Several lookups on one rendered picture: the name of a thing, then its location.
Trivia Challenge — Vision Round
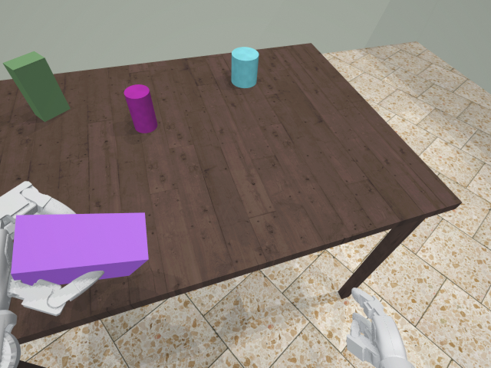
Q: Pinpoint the right robot hand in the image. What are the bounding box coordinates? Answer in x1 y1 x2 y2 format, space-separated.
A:
347 287 407 368

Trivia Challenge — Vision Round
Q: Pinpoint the left robot hand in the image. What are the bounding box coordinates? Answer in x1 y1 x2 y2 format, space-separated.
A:
0 181 104 316

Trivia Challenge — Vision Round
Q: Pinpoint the sponge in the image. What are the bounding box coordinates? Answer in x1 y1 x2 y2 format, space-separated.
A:
11 212 149 286

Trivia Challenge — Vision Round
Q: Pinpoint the robot left forearm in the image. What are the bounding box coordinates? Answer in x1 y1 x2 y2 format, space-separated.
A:
0 310 21 368

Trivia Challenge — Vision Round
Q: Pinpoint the table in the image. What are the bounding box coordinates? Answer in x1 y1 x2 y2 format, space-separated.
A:
0 43 462 368

